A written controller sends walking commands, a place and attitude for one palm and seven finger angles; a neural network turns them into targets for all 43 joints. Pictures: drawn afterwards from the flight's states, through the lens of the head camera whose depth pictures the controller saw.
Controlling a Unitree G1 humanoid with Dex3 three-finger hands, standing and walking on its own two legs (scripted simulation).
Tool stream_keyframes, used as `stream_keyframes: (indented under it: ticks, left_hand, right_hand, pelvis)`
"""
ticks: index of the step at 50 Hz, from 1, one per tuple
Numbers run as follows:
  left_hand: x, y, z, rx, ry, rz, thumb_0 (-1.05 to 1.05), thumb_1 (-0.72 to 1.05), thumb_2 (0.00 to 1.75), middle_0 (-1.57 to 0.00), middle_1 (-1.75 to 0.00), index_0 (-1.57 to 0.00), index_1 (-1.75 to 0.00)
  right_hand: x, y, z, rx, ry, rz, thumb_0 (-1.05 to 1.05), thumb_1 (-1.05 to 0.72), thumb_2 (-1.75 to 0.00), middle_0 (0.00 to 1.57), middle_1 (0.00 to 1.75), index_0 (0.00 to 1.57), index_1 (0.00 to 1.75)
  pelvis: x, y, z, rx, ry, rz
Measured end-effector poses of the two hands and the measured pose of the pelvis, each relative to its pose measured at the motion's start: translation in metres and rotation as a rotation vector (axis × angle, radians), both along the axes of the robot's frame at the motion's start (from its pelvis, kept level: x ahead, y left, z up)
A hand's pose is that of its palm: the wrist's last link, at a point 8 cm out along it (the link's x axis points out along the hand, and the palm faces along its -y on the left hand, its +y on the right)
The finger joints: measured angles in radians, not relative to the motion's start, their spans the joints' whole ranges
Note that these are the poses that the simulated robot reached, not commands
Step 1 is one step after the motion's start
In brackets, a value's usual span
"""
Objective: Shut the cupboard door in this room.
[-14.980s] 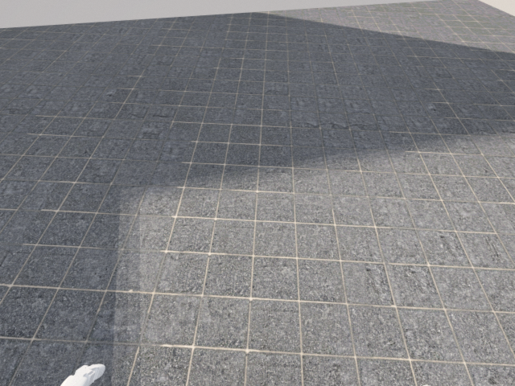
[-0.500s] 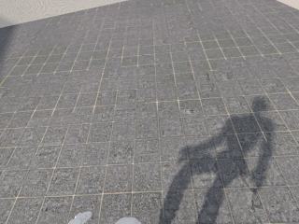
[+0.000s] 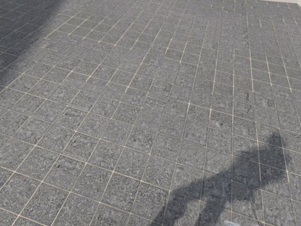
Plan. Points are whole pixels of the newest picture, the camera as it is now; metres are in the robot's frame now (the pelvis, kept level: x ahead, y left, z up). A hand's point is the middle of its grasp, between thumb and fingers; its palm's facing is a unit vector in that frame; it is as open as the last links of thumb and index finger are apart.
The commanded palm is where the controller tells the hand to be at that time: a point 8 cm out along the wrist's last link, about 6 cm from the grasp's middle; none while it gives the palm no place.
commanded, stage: turn or walk to find it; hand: left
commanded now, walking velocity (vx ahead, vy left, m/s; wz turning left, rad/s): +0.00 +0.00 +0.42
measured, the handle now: out of the picture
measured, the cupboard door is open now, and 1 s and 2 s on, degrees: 77 77 77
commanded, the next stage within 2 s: none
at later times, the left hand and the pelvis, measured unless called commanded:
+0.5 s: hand out of the picture +0.08 +0.17 -0.14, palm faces +0.16 -0.94 -0.29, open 7.4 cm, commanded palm none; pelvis -0.01 -0.04 +0.00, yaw +12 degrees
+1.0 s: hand out of the picture -0.13 +0.17 -0.18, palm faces +0.48 -0.84 -0.26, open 7.4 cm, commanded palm none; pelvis -0.04 -0.03 -0.01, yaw +26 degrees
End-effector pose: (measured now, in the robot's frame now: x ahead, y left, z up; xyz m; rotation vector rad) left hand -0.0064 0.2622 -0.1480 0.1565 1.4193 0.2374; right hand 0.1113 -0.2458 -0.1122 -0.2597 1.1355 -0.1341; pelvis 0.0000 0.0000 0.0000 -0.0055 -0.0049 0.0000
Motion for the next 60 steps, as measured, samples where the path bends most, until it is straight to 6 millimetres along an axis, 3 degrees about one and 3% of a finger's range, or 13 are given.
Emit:
stream_keyframes:
  ticks: [5, 11, 19, 23, 30, 37, 42, 50, 54, 60]
  left_hand:
    - [0.015, 0.009, 0.012, -0.008, -0.066, 0.019, 0.01, 0.91, 0.9, -0.2, -0.3, -0.2, -0.29]
    - [0.043, 0.009, 0.022, 0.009, -0.158, 0.015, 0.01, 0.91, 0.9, -0.2, -0.3, -0.2, -0.29]
    - [0.078, -0.019, 0.036, 0.041, -0.264, -0.004, 0.01, 0.91, 0.9, -0.2, -0.3, -0.2, -0.29]
    - [0.081, -0.041, 0.041, 0.071, -0.316, -0.001, 0.01, 0.91, 0.9, -0.2, -0.3, -0.2, -0.29]
    - [0.036, -0.069, 0.052, 0.085, -0.279, 0.089, 0.01, 0.9, 0.9, -0.2, -0.3, -0.2, -0.29]
    - [-0.022, -0.081, 0.046, 0.077, -0.206, 0.213, 0.01, 0.91, 0.9, -0.2, -0.3, -0.2, -0.3]
    - [-0.073, -0.079, 0.036, 0.063, -0.133, 0.3, 0.01, 0.91, 0.9, -0.2, -0.3, -0.2, -0.3]
    - [-0.155, -0.057, 0.001, 0.021, -0.026, 0.443, 0.01, 0.9, 0.9, -0.2, -0.3, -0.2, -0.29]
    - [-0.166, -0.048, 0.004, 0.01, -0.01, 0.476, 0.01, 0.91, 0.9, -0.2, -0.3, -0.2, -0.29]
    - [-0.152, -0.038, 0.017, 0.023, -0.09, 0.486, 0.01, 0.91, 0.9, -0.2, -0.3, -0.2, -0.29]
  right_hand:
    - [0.0, 0.019, 0.008, 0.006, 0.01, 0.031, 0.0, -0.91, -0.9, 0.2, 0.3, 0.2, 0.3]
    - [-0.019, 0.023, 0.001, 0.033, 0.055, 0.028, 0.0, -0.91, -0.9, 0.2, 0.3, 0.2, 0.3]
    - [-0.064, -0.005, -0.021, 0.061, 0.182, 0.004, 0.0, -0.91, -0.9, 0.2, 0.3, 0.2, 0.3]
    - [-0.077, -0.029, -0.039, 0.079, 0.236, 0.007, 0.0, -0.91, -0.9, 0.2, 0.3, 0.2, 0.3]
    - [-0.063, -0.056, -0.037, 0.076, 0.258, 0.07, 0.01, -0.91, -0.9, 0.2, 0.29, 0.2, 0.3]
    - [-0.033, -0.057, -0.03, 0.049, 0.245, 0.172, 0.0, -0.91, -0.9, 0.19, 0.29, 0.19, 0.3]
    - [0.001, -0.035, -0.024, 0.027, 0.196, 0.268, 0.01, -0.91, -0.9, 0.19, 0.29, 0.19, 0.3]
    - [0.052, 0.036, -0.011, 0.004, 0.017, 0.434, 0.0, -0.91, -0.9, 0.19, 0.29, 0.19, 0.3]
    - [0.052, 0.059, 0.002, 0.003, -0.007, 0.48, 0.0, -0.91, -0.9, 0.2, 0.29, 0.2, 0.3]
    - [0.039, 0.069, 0.006, 0.015, 0.022, 0.506, 0.0, -0.91, -0.9, 0.2, 0.3, 0.2, 0.3]
  pelvis:
    - [-0.001, 0.009, 0.011, -0.019, 0.002, 0.042]
    - [-0.004, 0.007, 0.013, -0.009, 0.006, 0.081]
    - [-0.009, -0.017, 0.009, 0.01, 0.017, 0.147]
    - [-0.011, -0.038, 0.001, 0.021, 0.02, 0.184]
    - [-0.013, -0.057, 0.01, 0.05, 0.003, 0.264]
    - [-0.017, -0.062, 0.013, 0.054, 0.003, 0.337]
    - [-0.024, -0.055, 0.011, 0.048, 0.004, 0.382]
    - [-0.045, -0.028, -0.006, 0.014, 0.001, 0.459]
    - [-0.05, -0.021, 0.003, -0.002, -0.005, 0.479]
    - [-0.054, -0.019, 0.012, -0.013, 0.002, 0.522]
